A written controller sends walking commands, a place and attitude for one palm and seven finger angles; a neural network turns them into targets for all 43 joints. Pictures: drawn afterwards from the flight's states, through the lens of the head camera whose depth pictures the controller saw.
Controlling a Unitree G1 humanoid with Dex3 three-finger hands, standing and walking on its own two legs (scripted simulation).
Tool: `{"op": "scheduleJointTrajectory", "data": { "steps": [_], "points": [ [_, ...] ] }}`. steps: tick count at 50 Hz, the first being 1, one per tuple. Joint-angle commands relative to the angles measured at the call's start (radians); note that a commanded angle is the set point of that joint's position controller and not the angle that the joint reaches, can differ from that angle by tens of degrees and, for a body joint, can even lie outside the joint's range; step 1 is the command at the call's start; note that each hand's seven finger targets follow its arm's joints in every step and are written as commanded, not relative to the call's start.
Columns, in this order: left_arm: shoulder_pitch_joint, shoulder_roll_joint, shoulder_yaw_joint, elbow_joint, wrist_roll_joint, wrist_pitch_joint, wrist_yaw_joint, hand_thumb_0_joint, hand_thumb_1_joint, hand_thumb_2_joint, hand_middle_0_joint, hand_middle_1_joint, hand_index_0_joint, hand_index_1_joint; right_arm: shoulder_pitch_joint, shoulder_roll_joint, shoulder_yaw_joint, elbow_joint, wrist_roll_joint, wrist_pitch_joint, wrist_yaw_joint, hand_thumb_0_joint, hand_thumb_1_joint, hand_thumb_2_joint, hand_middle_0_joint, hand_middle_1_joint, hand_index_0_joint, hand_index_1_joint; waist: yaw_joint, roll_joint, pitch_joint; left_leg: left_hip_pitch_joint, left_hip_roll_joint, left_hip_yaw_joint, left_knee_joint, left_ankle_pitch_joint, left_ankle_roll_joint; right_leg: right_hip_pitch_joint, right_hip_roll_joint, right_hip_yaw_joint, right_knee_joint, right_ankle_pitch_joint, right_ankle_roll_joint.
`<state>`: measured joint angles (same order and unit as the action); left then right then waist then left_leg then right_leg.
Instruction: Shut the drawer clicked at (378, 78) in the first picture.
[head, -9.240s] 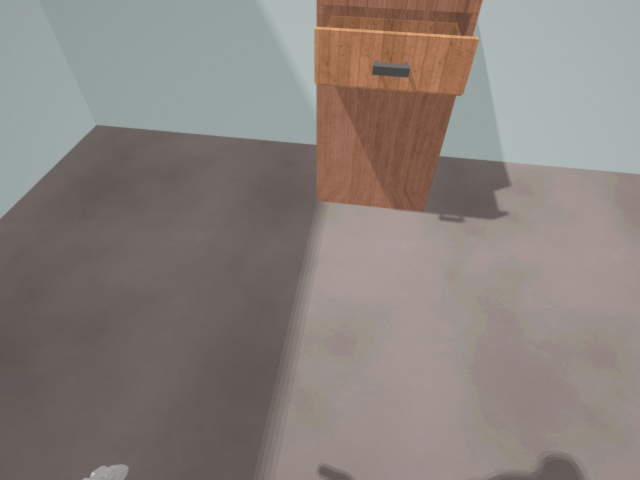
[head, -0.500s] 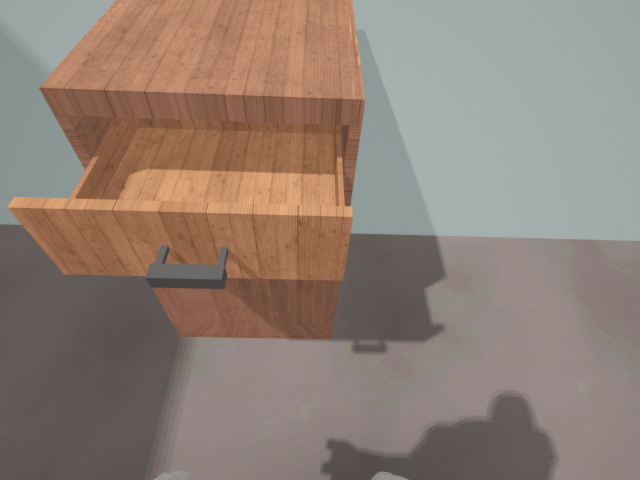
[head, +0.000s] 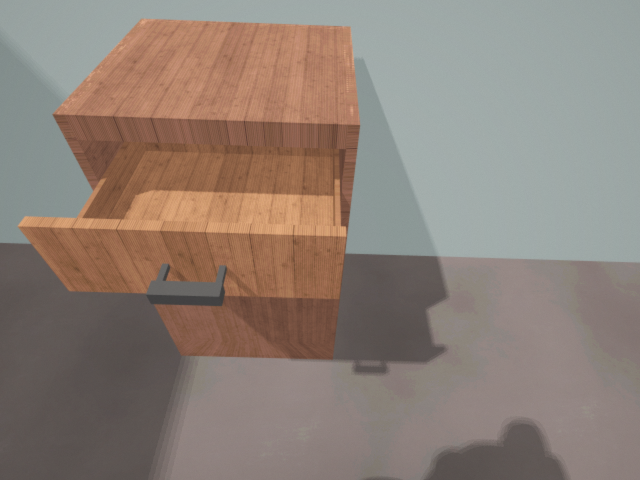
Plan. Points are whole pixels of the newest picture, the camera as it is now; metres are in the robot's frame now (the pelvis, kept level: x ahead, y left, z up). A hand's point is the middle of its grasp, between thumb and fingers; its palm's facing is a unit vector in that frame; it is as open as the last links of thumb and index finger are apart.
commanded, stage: come to a stop and stand still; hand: left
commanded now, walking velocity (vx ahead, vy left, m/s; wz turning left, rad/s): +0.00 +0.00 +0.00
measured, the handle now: (190, 281) +0.38 +0.23 -0.01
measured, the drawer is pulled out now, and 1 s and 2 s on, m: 0.21 0.21 0.21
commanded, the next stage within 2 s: look again from close up in 0.10 s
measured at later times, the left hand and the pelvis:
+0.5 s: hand out of the picture +0.01 +0.17 -0.17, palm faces +0.03 -0.97 -0.26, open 7.4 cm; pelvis +0.01 -0.01 -0.01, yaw -1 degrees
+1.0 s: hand (202, 424) +0.18 +0.16 -0.01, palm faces +0.22 -0.97 -0.07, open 7.0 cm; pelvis -0.03 -0.03 -0.02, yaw +2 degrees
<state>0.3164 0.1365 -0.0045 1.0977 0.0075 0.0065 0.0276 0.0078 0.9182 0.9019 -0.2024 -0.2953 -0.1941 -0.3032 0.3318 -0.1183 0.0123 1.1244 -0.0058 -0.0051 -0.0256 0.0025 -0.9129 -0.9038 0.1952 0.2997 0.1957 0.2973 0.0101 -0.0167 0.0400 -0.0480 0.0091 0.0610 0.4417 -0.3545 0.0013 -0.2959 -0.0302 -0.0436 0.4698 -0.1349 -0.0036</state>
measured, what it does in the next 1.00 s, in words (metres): stands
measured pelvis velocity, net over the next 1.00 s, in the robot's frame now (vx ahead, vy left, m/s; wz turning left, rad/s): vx -0.03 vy -0.03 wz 0.04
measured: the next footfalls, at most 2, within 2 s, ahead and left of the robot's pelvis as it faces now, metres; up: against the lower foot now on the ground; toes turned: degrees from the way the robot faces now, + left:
none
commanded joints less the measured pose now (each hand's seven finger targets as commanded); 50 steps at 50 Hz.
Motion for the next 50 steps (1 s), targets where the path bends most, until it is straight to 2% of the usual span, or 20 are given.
{"op": "scheduleJointTrajectory", "data": {
  "steps": [1,9,10,11,13,17,20,24,31,39,40,41,42,43,44,45,46,47,49,50],
  "points": [
    [0.043,0.081,0.016,-0.028,0.000,-0.019,0.008,0.000,0.900,0.900,-0.200,-0.300,-0.200,-0.300,0.101,-0.074,-0.011,-0.005,-0.003,-0.009,-0.009,0.000,-0.900,-0.900,0.200,0.300,0.200,0.300,-0.006,0.008,0.073,-0.218,0.075,-0.063,-0.138,0.059,0.027,0.132,-0.069,0.096,-0.081,0.029,-0.028],
    [0.063,0.057,0.018,-0.013,0.001,-0.021,0.009,0.000,0.900,0.900,-0.200,-0.300,-0.200,-0.300,0.133,-0.055,-0.009,0.009,-0.004,-0.013,-0.012,0.000,-0.900,-0.900,0.200,0.300,0.200,0.300,-0.003,0.020,0.084,-0.230,0.077,-0.067,-0.150,0.048,0.030,0.133,-0.060,0.088,-0.077,0.017,-0.028],
    [0.137,0.115,0.018,0.033,0.011,-0.041,0.052,0.000,0.900,0.900,-0.200,-0.300,-0.200,-0.300,-0.006,-0.119,-0.022,-0.070,-0.001,-0.038,-0.008,0.000,-0.900,-0.900,0.200,0.300,0.200,0.300,0.033,0.085,0.062,-0.247,0.101,-0.007,0.008,0.255,0.002,0.156,-0.121,0.081,0.064,0.452,-0.033],
    [0.115,0.137,0.026,0.007,0.003,-0.037,0.046,0.000,0.900,0.900,-0.200,-0.300,-0.200,-0.300,0.079,-0.075,-0.025,-0.101,-0.001,-0.034,-0.012,0.000,-0.900,-0.900,0.200,0.300,0.200,0.300,-0.013,0.188,-0.067,-0.230,0.053,-0.043,-0.043,0.066,-0.007,0.182,-0.130,0.124,0.069,0.280,-0.056],
    [0.061,0.108,0.016,-0.014,0.004,-0.027,0.024,0.000,0.900,0.900,-0.200,-0.300,-0.200,-0.300,0.108,-0.066,-0.020,-0.110,-0.007,-0.035,-0.013,0.000,-0.900,-0.900,0.200,0.300,0.200,0.300,-0.011,0.245,-0.015,-0.235,0.095,-0.072,-0.089,0.148,0.011,0.111,-0.068,0.072,0.074,0.023,-0.060],
    [0.030,0.070,0.010,-0.017,0.007,-0.021,0.007,0.000,0.900,0.900,-0.200,-0.300,-0.200,-0.300,0.133,-0.100,-0.021,-0.128,-0.006,-0.026,-0.011,0.000,-0.900,-0.900,0.200,0.300,0.200,0.300,-0.017,-0.007,0.112,-0.295,0.100,-0.113,-0.130,-0.013,0.041,0.049,-0.042,0.079,0.020,-0.106,-0.049],
    [0.028,0.083,0.016,-0.021,0.005,-0.024,0.005,0.000,0.900,0.900,-0.200,-0.300,-0.200,-0.300,0.138,-0.102,-0.018,-0.119,-0.009,-0.024,-0.007,0.000,-0.900,-0.900,0.200,0.300,0.200,0.300,-0.018,-0.004,0.134,-0.279,0.081,-0.100,-0.136,-0.017,0.043,0.027,-0.044,0.111,-0.002,-0.129,-0.054],
    [0.017,0.094,0.023,-0.024,0.000,-0.032,0.006,0.000,0.900,0.900,-0.200,-0.300,-0.200,-0.300,0.143,-0.102,-0.011,-0.102,-0.009,-0.028,-0.010,0.000,-0.900,-0.900,0.200,0.300,0.200,0.300,-0.024,0.001,0.096,-0.217,0.073,-0.077,-0.119,0.087,0.038,0.054,-0.056,0.123,-0.001,-0.018,-0.062],
    [-0.007,0.126,0.032,-0.026,-0.002,-0.038,0.009,0.000,0.900,0.900,-0.200,-0.300,-0.200,-0.300,0.129,-0.107,-0.009,-0.077,-0.010,-0.025,-0.010,0.000,-0.900,-0.900,0.200,0.300,0.200,0.300,-0.025,-0.036,0.036,-0.175,0.062,-0.055,-0.098,0.104,0.023,0.110,-0.090,0.137,-0.018,0.090,-0.067],
    [-0.041,0.143,0.037,-0.030,-0.002,-0.034,0.007,0.000,0.900,0.900,-0.200,-0.300,-0.200,-0.300,0.129,-0.107,-0.009,-0.049,-0.012,-0.017,-0.005,0.000,-0.900,-0.900,0.200,0.300,0.200,0.300,-0.023,0.005,0.035,-0.165,0.062,-0.049,-0.103,0.068,0.018,0.099,-0.094,0.149,-0.078,-0.055,-0.070],
    [0.113,0.184,0.049,0.000,0.001,-0.050,0.044,0.000,0.900,0.900,-0.200,-0.300,-0.200,-0.300,0.005,-0.163,-0.035,-0.105,-0.007,-0.033,0.003,0.000,-0.900,-0.900,0.200,0.300,0.200,0.300,0.056,-0.295,-0.023,-0.275,0.095,0.000,0.105,0.098,0.006,0.256,-0.114,0.117,0.038,0.549,-0.022],
    [-0.765,0.394,0.200,-1.416,-0.185,-0.292,0.023,0.000,0.900,0.900,-0.220,-0.322,-0.220,-0.322,-0.109,-0.332,-0.070,-0.479,0.047,-0.207,-0.052,0.000,-0.900,-0.900,0.200,0.300,0.200,0.300,-0.078,-0.046,-0.446,-0.173,-0.025,-0.044,-0.027,0.204,0.034,0.282,-0.082,0.201,0.030,0.240,-0.021],
    [-0.229,0.299,0.137,-1.186,-0.112,-0.236,0.060,0.000,0.900,0.900,-0.240,-0.343,-0.240,-0.343,-0.158,-0.256,-0.065,-0.432,0.029,-0.292,-0.076,0.000,-0.900,-0.900,0.200,0.300,0.200,0.300,0.012,0.239,-0.445,-0.162,-0.037,-0.008,-0.040,0.232,0.029,0.297,-0.024,0.162,0.049,0.041,-0.061],
    [0.044,0.105,0.052,-1.042,-0.161,-0.135,0.088,0.000,0.900,0.900,-0.260,-0.365,-0.260,-0.365,-0.169,-0.220,-0.058,-0.442,0.052,-0.330,-0.074,0.000,-0.900,-0.900,0.200,0.300,0.200,0.300,0.002,0.318,-0.223,-0.235,-0.032,-0.033,-0.048,0.192,-0.011,0.181,-0.024,0.104,0.023,-0.049,-0.058],
    [-0.020,0.119,0.079,-1.024,-0.167,-0.149,0.085,0.000,0.900,0.900,-0.280,-0.387,-0.280,-0.387,-0.129,-0.221,-0.036,-0.413,0.054,-0.345,-0.069,0.000,-0.900,-0.900,0.200,0.300,0.200,0.300,-0.036,0.094,-0.056,-0.314,-0.034,-0.043,-0.021,0.087,0.007,0.068,-0.028,0.086,-0.034,-0.160,-0.021],
    [-0.100,0.174,0.138,-1.059,-0.190,-0.201,0.065,0.000,0.900,0.900,-0.300,-0.408,-0.300,-0.408,-0.136,-0.251,-0.062,-0.459,0.046,-0.363,-0.066,0.000,-0.900,-0.900,0.200,0.300,0.200,0.300,-0.056,-0.099,0.038,-0.411,-0.032,-0.072,0.029,0.009,0.021,-0.008,-0.041,0.111,-0.059,-0.305,-0.004],
    [-0.004,0.178,0.192,-1.004,-0.194,-0.258,0.027,0.000,0.900,0.900,-0.320,-0.430,-0.320,-0.430,-0.110,-0.252,-0.084,-0.479,0.038,-0.373,-0.058,0.000,-0.900,-0.900,0.200,0.300,0.200,0.300,-0.033,-0.236,-0.020,-0.458,-0.030,-0.047,0.089,-0.003,0.026,-0.025,-0.044,0.114,-0.055,-0.426,0.012],
    [0.104,0.136,0.189,-0.968,-0.216,-0.321,-0.019,0.000,0.900,0.900,-0.340,-0.452,-0.340,-0.452,-0.139,-0.244,-0.091,-0.522,0.031,-0.386,-0.045,0.000,-0.900,-0.900,0.200,0.300,0.200,0.300,-0.007,-0.285,-0.034,-0.519,-0.035,-0.043,0.153,-0.019,0.022,-0.054,-0.050,0.127,-0.029,-0.497,0.018],
    [0.238,0.105,0.219,-0.975,-0.238,-0.475,-0.128,0.000,0.900,0.900,-0.380,-0.495,-0.380,-0.495,-0.154,-0.236,-0.096,-0.599,0.024,-0.395,-0.002,0.000,-0.900,-0.900,0.200,0.300,0.200,0.300,0.046,-0.151,-0.164,-0.578,-0.055,-0.021,0.225,-0.016,0.001,-0.057,-0.045,0.123,0.098,-0.463,-0.005],
    [0.243,0.097,0.223,-0.958,-0.254,-0.554,-0.184,0.000,0.900,0.900,-0.400,-0.517,-0.400,-0.517,-0.177,-0.235,-0.100,-0.618,0.023,-0.391,0.015,0.000,-0.900,-0.900,0.200,0.300,0.200,0.300,0.045,-0.146,-0.165,-0.649,-0.052,-0.017,0.284,-0.040,-0.005,-0.105,-0.047,0.128,0.156,-0.446,-0.010]
  ]
}}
